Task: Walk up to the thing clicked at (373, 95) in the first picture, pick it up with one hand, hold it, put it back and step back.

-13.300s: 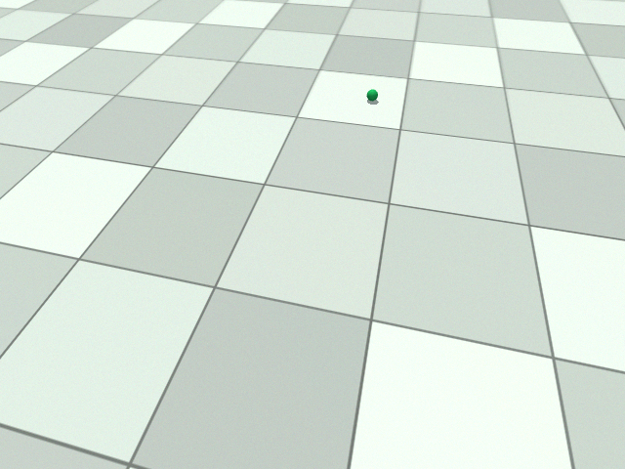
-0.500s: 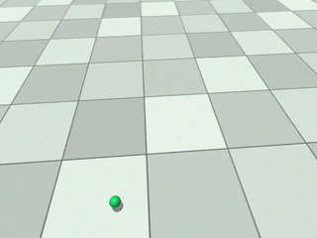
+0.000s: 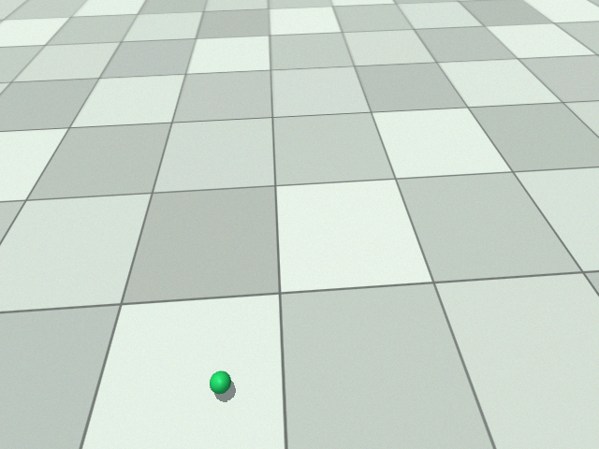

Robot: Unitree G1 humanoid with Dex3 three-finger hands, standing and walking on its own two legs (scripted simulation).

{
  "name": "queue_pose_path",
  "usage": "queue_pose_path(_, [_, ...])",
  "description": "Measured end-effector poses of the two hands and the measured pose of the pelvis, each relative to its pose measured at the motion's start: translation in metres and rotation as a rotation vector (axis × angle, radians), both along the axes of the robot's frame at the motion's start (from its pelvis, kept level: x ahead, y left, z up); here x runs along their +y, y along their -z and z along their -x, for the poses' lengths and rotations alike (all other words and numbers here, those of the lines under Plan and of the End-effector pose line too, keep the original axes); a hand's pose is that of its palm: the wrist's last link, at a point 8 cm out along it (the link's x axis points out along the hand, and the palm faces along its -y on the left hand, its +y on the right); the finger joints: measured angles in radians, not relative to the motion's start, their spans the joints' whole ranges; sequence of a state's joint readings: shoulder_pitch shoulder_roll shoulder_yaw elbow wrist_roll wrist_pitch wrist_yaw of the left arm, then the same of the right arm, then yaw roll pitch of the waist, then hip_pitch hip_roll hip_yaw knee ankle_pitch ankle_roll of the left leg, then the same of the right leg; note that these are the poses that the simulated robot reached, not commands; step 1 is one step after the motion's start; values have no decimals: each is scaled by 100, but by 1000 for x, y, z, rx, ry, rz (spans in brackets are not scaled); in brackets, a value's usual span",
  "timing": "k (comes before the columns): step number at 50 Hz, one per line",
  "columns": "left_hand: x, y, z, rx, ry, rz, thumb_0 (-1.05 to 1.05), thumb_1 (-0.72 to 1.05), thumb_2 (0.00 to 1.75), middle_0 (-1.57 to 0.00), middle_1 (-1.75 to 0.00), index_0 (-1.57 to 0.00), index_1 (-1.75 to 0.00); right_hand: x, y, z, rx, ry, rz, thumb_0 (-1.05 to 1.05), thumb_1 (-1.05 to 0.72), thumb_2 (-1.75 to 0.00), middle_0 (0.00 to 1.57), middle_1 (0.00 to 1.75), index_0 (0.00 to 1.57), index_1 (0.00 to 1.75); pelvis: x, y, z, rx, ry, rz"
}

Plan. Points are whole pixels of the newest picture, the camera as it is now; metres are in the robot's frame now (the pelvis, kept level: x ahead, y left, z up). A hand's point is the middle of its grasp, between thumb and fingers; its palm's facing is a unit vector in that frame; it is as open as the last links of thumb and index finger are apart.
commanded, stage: stand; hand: left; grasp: from above
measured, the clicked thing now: (220, 382) +0.42 +0.29 -0.75
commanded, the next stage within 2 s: rise first in 0.68 s
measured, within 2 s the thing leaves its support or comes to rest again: neither
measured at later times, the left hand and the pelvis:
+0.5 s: hand out of the picture +0.05 +0.25 -0.16, palm faces -0.03 -0.94 -0.34, open 7.4 cm; pelvis -0.01 +0.00 +0.00, yaw +0 degrees
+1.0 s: hand out of the picture +0.13 +0.25 -0.17, palm faces +0.00 -0.94 -0.33, open 8.7 cm; pelvis -0.02 +0.00 -0.02, yaw +1 degrees
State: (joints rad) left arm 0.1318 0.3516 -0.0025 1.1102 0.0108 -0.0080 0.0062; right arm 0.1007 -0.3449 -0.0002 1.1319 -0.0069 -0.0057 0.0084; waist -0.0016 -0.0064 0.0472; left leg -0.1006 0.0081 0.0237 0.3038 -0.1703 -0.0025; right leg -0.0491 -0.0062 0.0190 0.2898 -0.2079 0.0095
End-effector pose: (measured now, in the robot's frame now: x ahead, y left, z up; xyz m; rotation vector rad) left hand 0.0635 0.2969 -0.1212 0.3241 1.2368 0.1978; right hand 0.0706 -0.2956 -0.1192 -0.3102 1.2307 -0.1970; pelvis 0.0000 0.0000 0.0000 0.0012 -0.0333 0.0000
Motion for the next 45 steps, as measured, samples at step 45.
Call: queue_pose_path(45, [-5,4,-17,-103,-52,21,1,80,92,-22,-38,-20,-40,12,1,3,-90,-22,-12,0,-92,-90,20,30,20,30,0,7,18,54,-29,7])
